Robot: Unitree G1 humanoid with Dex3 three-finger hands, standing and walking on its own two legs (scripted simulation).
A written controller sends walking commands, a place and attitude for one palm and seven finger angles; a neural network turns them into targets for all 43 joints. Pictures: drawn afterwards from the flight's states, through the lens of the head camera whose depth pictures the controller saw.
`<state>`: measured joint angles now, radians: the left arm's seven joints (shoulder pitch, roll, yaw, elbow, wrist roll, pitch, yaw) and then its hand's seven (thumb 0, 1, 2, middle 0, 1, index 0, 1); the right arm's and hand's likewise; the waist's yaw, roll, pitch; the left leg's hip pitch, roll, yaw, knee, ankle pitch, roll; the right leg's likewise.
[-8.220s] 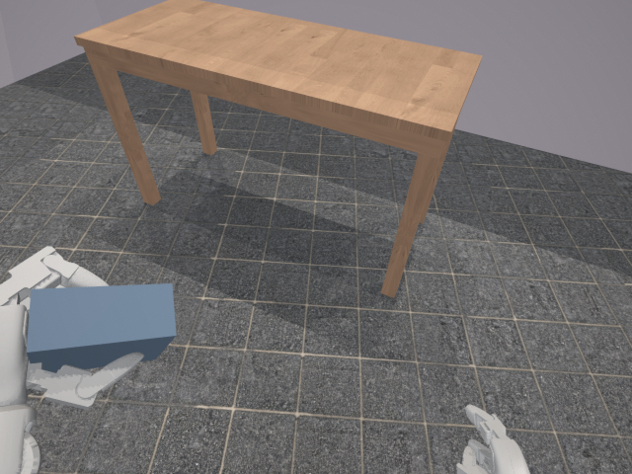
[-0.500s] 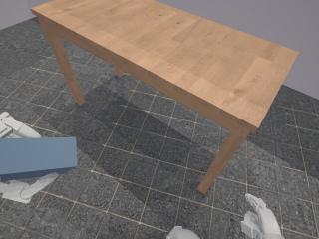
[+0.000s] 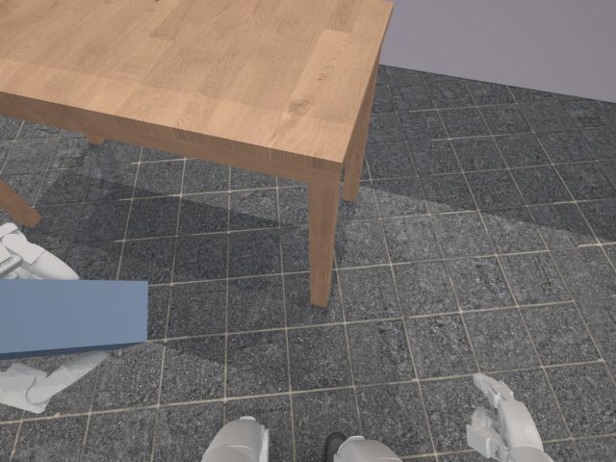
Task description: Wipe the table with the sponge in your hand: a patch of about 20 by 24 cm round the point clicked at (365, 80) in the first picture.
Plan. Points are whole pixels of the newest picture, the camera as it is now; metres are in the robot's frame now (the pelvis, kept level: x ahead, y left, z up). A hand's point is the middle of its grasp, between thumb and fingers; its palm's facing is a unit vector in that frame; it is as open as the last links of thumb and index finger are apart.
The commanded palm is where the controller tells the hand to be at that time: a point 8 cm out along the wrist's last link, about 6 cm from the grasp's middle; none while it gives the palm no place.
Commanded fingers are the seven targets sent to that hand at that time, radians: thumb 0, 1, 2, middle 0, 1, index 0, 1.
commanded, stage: turn to face it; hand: left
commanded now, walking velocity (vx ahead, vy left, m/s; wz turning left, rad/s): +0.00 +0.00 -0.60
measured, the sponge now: (85, 320) +0.23 +0.20 +0.15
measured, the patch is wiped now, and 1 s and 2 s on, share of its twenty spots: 0.00 0.00 0.00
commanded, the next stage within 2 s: take the last steps up to it in 1.08 s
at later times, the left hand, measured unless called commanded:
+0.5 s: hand (173, 331) +0.21 +0.11 +0.17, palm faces +0.13 -0.86 -0.50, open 9.6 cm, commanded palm +0.16 +0.18 +0.18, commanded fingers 0.00 0.10 1.30 -1.20 -1.60 -1.20 -1.60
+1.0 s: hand (224, 414) +0.16 +0.07 +0.17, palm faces -0.11 -0.88 -0.46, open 9.6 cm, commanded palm +0.13 +0.13 +0.18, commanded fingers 0.00 0.10 1.30 -1.20 -1.60 -1.20 -1.60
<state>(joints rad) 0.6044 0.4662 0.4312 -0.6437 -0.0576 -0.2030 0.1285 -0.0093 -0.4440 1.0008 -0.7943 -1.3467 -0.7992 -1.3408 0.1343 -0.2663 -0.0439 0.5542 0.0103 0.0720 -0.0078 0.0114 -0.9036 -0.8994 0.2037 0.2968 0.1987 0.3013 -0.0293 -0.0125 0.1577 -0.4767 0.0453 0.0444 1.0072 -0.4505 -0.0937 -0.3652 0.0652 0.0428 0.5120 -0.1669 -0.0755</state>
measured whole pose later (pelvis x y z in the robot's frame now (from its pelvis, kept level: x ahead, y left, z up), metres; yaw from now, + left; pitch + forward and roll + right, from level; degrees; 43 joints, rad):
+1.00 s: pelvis -0.14 -0.03 +0.00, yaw -30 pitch +1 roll +2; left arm 0.52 0.40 0.37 -0.57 -0.03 -0.19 0.13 -0.01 -0.44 1.00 -0.79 -1.35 -0.80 -1.34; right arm 0.17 -0.25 -0.04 0.53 0.01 0.05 -0.03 0.01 -0.90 -0.90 0.20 0.30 0.20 0.30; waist 0.00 -0.05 0.04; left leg -0.24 0.03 0.04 0.50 -0.28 -0.01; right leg -0.44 0.12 0.10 0.54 -0.17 -0.05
